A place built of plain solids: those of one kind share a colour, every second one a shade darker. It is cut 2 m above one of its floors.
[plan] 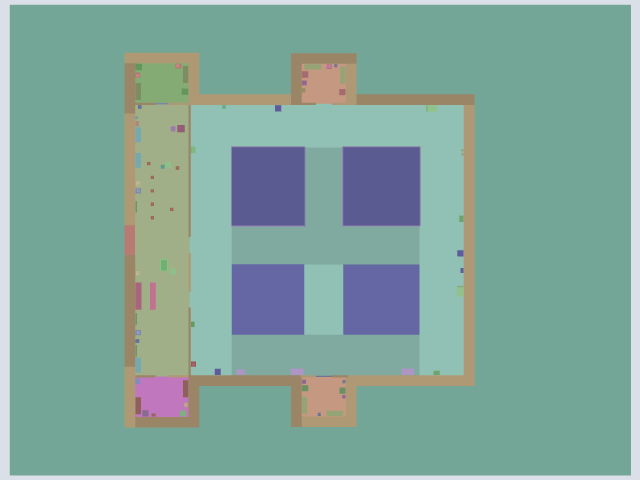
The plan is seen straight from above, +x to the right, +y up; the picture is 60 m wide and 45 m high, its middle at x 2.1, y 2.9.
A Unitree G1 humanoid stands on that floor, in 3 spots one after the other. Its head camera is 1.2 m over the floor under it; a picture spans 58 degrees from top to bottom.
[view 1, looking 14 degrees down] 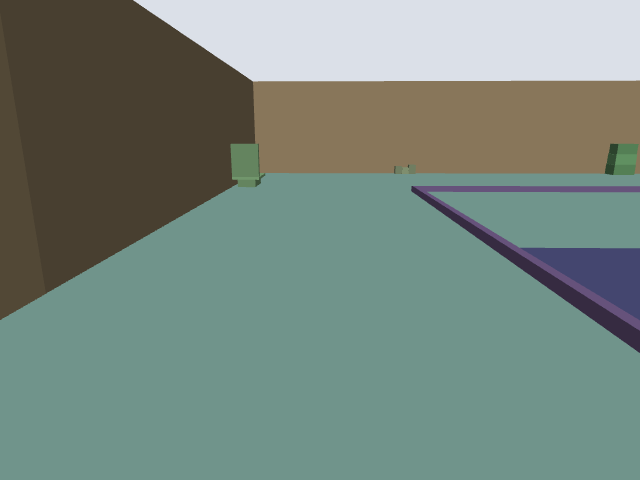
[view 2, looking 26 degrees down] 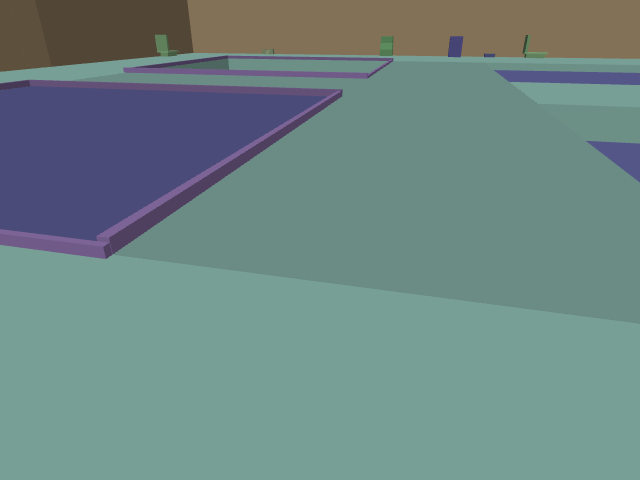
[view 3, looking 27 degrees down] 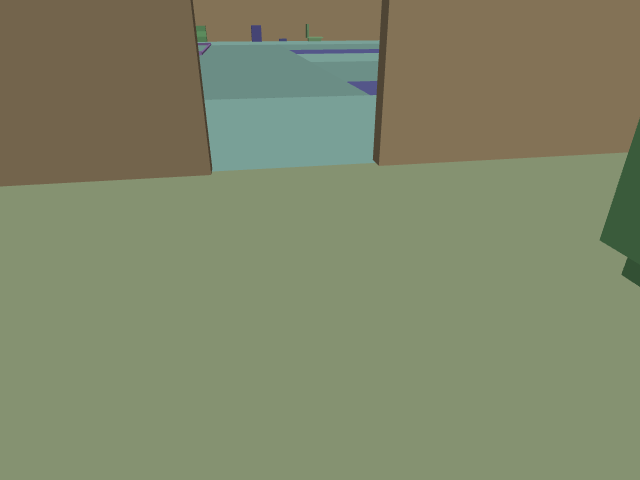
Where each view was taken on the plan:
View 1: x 2.46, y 13.41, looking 1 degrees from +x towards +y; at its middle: floor_gang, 4.96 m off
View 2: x -8.07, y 2.44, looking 14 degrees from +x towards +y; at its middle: floor_gang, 2.74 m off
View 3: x -13.92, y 2.89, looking -10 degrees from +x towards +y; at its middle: floor_foyer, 2.64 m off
